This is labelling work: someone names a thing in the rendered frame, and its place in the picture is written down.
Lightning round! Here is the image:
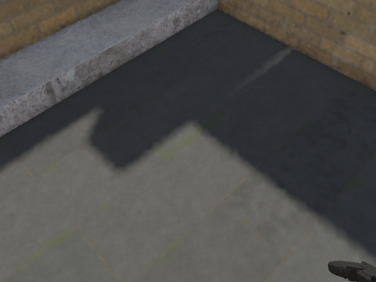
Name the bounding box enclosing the robot right hand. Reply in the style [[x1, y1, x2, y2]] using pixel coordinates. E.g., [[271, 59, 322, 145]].
[[328, 261, 376, 282]]

